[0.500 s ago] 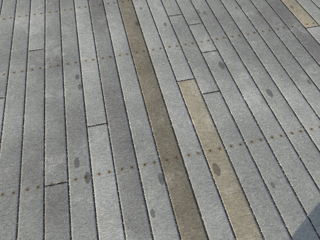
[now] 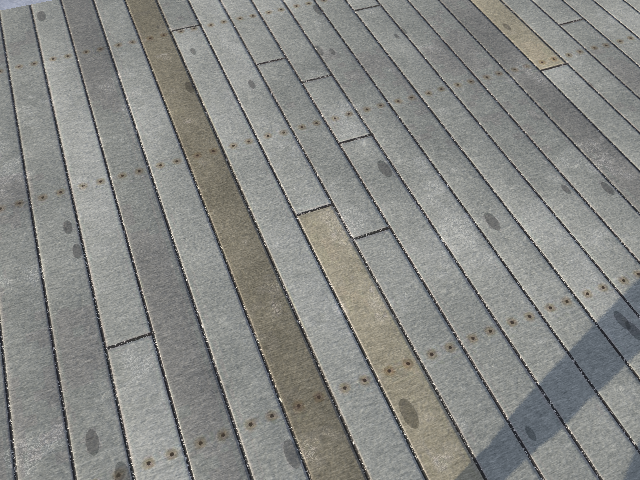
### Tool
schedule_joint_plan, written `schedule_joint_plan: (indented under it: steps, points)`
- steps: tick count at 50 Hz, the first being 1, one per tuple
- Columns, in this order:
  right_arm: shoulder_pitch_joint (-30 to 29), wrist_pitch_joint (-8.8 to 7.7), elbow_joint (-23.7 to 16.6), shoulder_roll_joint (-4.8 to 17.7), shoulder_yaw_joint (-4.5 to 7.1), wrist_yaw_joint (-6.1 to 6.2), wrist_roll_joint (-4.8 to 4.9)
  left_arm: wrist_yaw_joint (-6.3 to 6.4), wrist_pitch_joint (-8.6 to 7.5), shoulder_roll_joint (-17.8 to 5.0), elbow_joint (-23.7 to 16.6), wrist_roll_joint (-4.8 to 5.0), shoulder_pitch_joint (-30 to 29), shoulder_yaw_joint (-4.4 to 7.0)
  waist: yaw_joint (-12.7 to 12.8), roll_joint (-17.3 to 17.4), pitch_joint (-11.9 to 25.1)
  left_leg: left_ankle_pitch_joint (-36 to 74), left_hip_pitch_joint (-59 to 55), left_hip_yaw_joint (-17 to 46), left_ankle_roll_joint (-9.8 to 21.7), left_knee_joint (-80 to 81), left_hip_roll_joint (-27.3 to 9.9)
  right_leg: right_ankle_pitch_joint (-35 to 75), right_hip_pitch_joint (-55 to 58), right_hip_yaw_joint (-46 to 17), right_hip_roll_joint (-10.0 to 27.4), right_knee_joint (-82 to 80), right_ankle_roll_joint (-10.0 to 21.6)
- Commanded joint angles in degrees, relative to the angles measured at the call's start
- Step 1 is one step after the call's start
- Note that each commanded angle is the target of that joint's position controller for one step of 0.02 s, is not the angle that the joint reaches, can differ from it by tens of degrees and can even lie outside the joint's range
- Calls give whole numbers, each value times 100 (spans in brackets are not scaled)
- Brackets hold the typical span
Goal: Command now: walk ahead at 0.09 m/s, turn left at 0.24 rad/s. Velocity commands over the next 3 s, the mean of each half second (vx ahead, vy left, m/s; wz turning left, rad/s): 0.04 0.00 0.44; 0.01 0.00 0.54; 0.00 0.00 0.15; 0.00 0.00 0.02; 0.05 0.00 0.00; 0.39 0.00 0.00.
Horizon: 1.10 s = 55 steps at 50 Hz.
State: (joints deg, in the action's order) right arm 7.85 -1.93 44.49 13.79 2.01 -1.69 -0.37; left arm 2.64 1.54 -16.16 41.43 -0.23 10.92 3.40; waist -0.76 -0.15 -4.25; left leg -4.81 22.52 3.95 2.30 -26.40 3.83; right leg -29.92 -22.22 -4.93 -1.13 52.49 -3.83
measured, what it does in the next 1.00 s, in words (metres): steps on the spot, turning left: right foot, then left foot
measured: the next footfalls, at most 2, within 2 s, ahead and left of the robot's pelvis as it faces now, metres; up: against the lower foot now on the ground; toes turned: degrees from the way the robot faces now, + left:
right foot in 0.18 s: +0.10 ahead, -0.14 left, +0.00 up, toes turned +11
left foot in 0.60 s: +0.04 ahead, +0.11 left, +0.00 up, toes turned +23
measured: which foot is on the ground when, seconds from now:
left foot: down 0.00-0.20, up 0.22-0.58, down 0.60-1.00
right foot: up 0.00-0.16, down 0.18-0.60, up 0.62-1.00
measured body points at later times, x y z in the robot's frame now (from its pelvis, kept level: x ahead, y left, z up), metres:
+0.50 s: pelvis +0.04 -0.03 +0.01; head +0.07 -0.03 +0.46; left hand +0.09 +0.28 -0.09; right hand +0.26 -0.26 -0.10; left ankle +0.01 +0.11 -0.69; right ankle +0.07 -0.15 -0.73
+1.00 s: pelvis +0.04 +0.01 +0.01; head +0.06 +0.03 +0.45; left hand +0.02 +0.33 -0.10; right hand +0.33 -0.15 -0.08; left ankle +0.00 +0.10 -0.73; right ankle +0.14 -0.11 -0.71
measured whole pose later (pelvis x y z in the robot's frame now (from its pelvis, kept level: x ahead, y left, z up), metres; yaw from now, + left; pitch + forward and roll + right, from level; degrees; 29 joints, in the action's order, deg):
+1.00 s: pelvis +0.04 +0.01 +0.01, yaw +34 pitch +2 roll -1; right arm 8.8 2.5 37.3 18.1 3.7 1.0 0.3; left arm 1.2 -0.2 -17.3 40.9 0.2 8.6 4.4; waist -0.9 0.0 -1.9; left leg -13.4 17.0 9.2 2.4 -29.2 5.2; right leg -19.7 -23.0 -4.1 -0.7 40.9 -4.6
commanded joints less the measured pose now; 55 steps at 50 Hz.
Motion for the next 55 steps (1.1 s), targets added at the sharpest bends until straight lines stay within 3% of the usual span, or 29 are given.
schedule_joint_plan:
  steps: [1,6,8,9,10,11,12,13,14,15,16,19,23,27,29,30,31,32,33,34,35,36,39,43,49,52,53,54,55]
  points:
    - [-227,42,-461,1210,374,119,64,83,-47,-471,-168,12,525,160,150,853,1161,330,-1037,1872,998,949,-1296,430,174,38,-69,-685,-8]
    - [-251,241,-511,1183,432,240,136,-5,-144,-467,-242,23,195,162,89,885,954,-859,-668,2158,900,1048,-1181,1079,496,-9,-119,-1561,101]
    - [-320,329,-546,1164,433,294,182,-68,-234,-450,-185,23,346,176,244,867,890,-933,-434,2149,727,843,-1016,1662,997,131,-160,-2461,226]
    - [-223,358,-539,1093,412,318,200,-81,-268,-561,-174,7,422,215,287,761,885,-1128,-174,2062,537,639,-844,1888,1401,56,28,-2895,357]
    - [-90,358,-568,881,343,318,168,-46,-273,-928,-211,-86,596,295,271,158,974,-1807,369,1686,230,-113,-523,1782,1895,-721,978,-3284,707]
    - [-215,314,-776,764,333,313,196,-51,-229,-1355,-200,-241,450,394,118,-1407,616,-2524,1168,385,-89,-1312,366,2108,1504,-1996,1932,-3781,1455]
    - [26,255,-679,1140,450,305,98,-52,-262,-1117,-386,-353,81,329,78,-1352,653,-2938,1117,368,-297,-2746,90,2737,1220,-2298,2386,-3784,1857]
    - [281,271,-517,1316,544,283,137,-21,-290,-818,-502,-283,-248,234,-77,-925,654,-2695,1097,432,-382,-3407,12,3154,1188,-1820,2167,-3633,1762]
    - [498,346,-355,1268,565,302,152,-11,-307,-698,-553,-167,-495,198,-183,-648,600,-2421,1134,364,-500,-3741,-27,3353,1252,-1249,1823,-3485,1521]
    - [567,413,-309,1187,555,327,129,-7,-318,-652,-549,-71,-558,178,-156,-598,567,-2144,1314,337,-610,-4042,-85,3569,1428,-961,1691,-3379,1429]
    - [524,458,-336,1054,518,322,135,1,-306,-634,-524,-43,-507,155,-100,-597,538,-2023,1373,260,-708,-4212,-126,3970,1468,-691,1613,-3317,1441]
    - [31,473,-662,856,412,257,211,40,-208,-716,-421,-69,-170,195,188,-799,545,-1692,1512,-78,-905,-3543,-310,4185,1908,-268,1535,-3311,1570]
    - [-217,474,-955,763,312,125,178,22,-117,-1019,-398,-48,-112,314,340,-949,751,-1767,753,-406,-859,-2369,-539,4268,1942,11,1739,-3244,1642]
    - [-99,534,-1055,919,373,40,175,-82,-128,-1162,-345,79,-155,381,278,-1050,765,-1608,81,-737,-585,-1335,-453,4312,1829,175,1900,-3003,1556]
    - [258,553,-965,924,421,15,161,-98,-153,-1121,-296,203,-264,382,15,-940,790,-726,-663,-887,-276,-151,-303,4034,1562,447,1795,-2503,1223]
    - [496,549,-907,1104,499,68,146,-123,-190,-945,-150,184,58,343,-35,-543,897,127,-1433,-600,-57,414,-304,3395,1099,775,1566,-1933,826]
    - [738,529,-964,1747,666,168,143,-145,-211,-630,-241,-69,139,248,32,886,1076,2216,-2582,1096,421,503,-1509,1377,-311,1325,1000,-365,232]
    - [726,430,-1084,2078,690,143,-41,-99,-226,-488,-607,-177,-348,175,-133,1802,1165,3313,-2540,2711,1732,461,-2699,-1047,-1581,868,160,860,-83]
    - [769,307,-1074,1731,605,97,-102,-67,-208,-792,-599,-93,-626,264,-397,974,1341,2745,-2385,2400,1910,597,-2558,-973,-1631,209,288,1590,-69]
    - [496,230,-1044,1573,540,111,-70,-56,-180,-844,-581,16,-623,296,-197,840,1059,2197,-2097,1858,1579,623,-2191,-466,-1652,110,371,1663,13]
    - [179,216,-1062,1453,523,156,29,-3,-156,-835,-452,4,-495,321,-41,571,897,1580,-1905,1551,1248,638,-1838,16,-1658,73,424,1448,22]
    - [-34,237,-1094,1325,468,196,120,41,-129,-903,-426,-44,-441,350,43,620,791,1471,-1737,1441,1105,659,-1707,357,-1617,46,433,1273,-15]
    - [-62,298,-1127,1279,425,285,71,4,-157,-753,-377,-27,-191,330,158,738,960,1475,-1450,1279,1107,680,-1447,918,-1168,119,214,1079,-130]
    - [61,332,-1102,1393,466,350,101,-29,-199,-594,-465,-12,-435,244,13,796,906,738,-1462,1558,1076,616,-1355,1118,-957,34,110,-172,-189]
    - [11,390,-1080,1340,410,276,62,-165,-277,-660,-492,55,-380,231,-100,962,889,674,-1138,2025,1069,371,-1406,950,-28,128,55,-1271,-52]
    - [-129,412,-1045,1146,305,285,130,-243,-362,-548,-427,24,-58,205,193,833,866,591,-953,2047,729,57,-1130,2126,932,213,89,-2958,194]
    - [92,383,-1003,961,241,294,72,-229,-385,-745,-471,-77,-29,225,117,476,928,-111,-660,1854,398,-186,-881,2865,1458,-231,606,-3191,371]
    - [520,333,-971,765,185,281,-62,-198,-367,-1173,-572,-162,-116,283,-257,-763,1043,-1648,-244,1098,35,-1052,-171,4201,1820,-1199,1582,-3202,846]
    - [305,303,-1041,933,242,305,-11,-222,-365,-914,-481,-259,-231,191,-220,-1384,840,-2556,-51,558,-237,-1334,16,4072,1230,-1878,2072,-3386,1679]
Over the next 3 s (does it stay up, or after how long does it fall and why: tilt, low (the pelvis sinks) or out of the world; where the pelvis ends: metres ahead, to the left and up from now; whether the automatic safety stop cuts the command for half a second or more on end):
stays up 0.22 0.14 -0.01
